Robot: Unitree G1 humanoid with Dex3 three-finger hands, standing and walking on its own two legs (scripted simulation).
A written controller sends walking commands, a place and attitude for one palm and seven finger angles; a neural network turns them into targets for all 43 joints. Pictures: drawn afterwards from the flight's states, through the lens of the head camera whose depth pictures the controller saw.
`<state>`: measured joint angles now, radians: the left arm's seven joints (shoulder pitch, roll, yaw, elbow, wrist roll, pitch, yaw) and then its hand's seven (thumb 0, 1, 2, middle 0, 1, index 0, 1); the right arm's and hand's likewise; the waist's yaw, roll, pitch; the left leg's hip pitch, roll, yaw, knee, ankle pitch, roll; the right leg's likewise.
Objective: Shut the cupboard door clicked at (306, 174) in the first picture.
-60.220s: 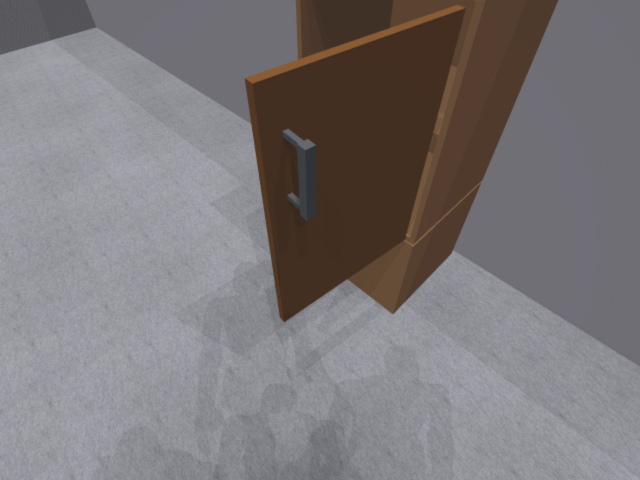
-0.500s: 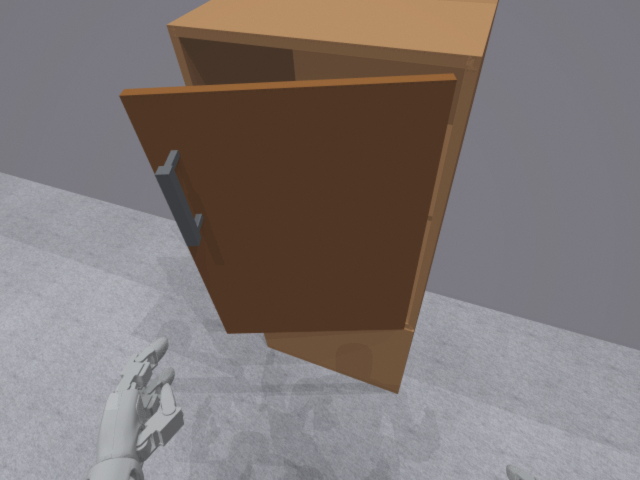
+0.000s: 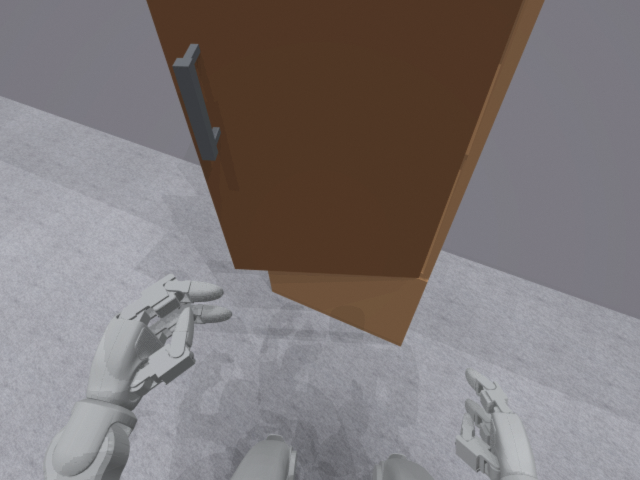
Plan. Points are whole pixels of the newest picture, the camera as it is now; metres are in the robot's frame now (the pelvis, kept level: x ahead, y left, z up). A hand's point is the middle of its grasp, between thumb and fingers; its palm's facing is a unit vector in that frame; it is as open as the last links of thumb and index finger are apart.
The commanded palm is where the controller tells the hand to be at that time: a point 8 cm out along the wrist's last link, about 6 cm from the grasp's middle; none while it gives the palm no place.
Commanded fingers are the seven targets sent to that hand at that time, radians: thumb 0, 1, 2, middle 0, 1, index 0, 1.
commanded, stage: raise the hand and make a fist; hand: left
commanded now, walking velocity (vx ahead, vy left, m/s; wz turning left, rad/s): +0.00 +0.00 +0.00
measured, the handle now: (201, 105) +0.53 +0.20 +0.17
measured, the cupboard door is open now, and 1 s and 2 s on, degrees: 22 22 22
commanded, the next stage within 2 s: bring the fist close to the handle in 1.24 s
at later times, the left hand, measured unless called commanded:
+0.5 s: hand (132, 313) +0.25 +0.21 +0.13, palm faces +0.06 -1.00 -0.06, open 3.2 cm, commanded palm +0.22 +0.25 +0.14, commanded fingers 0.00 0.90 0.90 -1.28 -1.48 -1.28 -1.48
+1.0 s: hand (141, 274) +0.27 +0.19 +0.17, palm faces +0.01 -1.00 -0.03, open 3.1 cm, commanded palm +0.24 +0.24 +0.17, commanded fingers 0.00 0.90 0.90 -1.30 -1.50 -1.30 -1.50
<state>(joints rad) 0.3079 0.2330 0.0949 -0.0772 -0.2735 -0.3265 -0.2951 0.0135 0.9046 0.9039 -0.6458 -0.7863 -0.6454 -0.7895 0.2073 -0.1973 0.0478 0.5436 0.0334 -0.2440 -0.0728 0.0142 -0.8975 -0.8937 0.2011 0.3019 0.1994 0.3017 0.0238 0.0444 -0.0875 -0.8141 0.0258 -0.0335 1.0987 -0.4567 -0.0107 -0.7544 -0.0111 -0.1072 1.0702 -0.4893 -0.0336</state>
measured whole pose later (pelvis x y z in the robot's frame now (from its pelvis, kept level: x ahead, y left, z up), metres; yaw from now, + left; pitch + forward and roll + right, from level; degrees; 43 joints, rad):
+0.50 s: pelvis +0.03 +0.02 +0.04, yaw -1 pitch +6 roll -1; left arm 0.42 0.25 0.15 -0.23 -0.27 -0.20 -0.14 0.02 0.90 0.90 -1.11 -1.29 -1.11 -1.29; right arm 0.26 -0.23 0.04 0.51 0.03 -0.25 -0.07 0.02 -0.90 -0.89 0.20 0.30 0.20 0.30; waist 0.02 0.03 -0.08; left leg -0.58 0.01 0.01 0.89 -0.42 0.02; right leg -0.53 -0.02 -0.07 0.86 -0.43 0.00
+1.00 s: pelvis +0.04 +0.00 +0.06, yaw +0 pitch +2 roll +0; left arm 0.28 0.25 0.20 -0.16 -0.32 -0.03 -0.25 0.01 0.90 0.90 -1.30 -1.50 -1.30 -1.50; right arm 0.27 -0.26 0.05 0.58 0.05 -0.25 -0.08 0.02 -0.90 -0.89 0.20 0.30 0.20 0.30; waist 0.04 0.06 -0.06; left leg -0.39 0.01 0.00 0.70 -0.34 0.00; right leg -0.35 -0.01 -0.08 0.69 -0.37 -0.02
